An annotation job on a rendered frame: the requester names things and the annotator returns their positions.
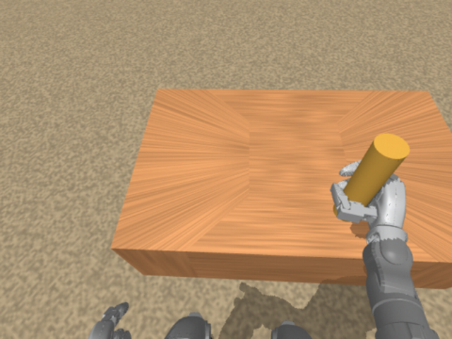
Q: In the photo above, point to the right robot arm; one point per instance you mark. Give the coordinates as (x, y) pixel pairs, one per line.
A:
(394, 302)

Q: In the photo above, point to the can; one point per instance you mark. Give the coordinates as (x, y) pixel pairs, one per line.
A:
(383, 157)

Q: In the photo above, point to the left robot hand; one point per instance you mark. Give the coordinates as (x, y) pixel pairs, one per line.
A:
(104, 329)

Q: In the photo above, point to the right robot hand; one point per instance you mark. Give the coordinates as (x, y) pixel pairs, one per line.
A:
(387, 207)

